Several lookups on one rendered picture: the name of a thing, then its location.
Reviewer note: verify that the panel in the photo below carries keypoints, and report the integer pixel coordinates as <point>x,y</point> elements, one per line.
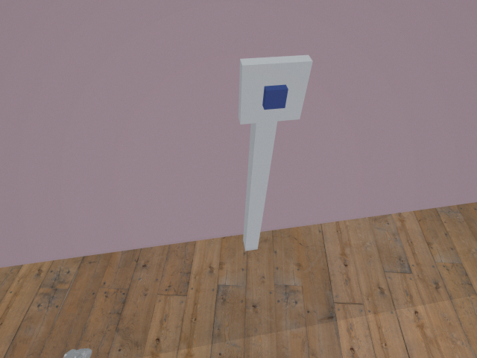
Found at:
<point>254,75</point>

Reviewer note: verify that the button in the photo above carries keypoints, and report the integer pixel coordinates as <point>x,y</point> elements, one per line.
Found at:
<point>274,97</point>

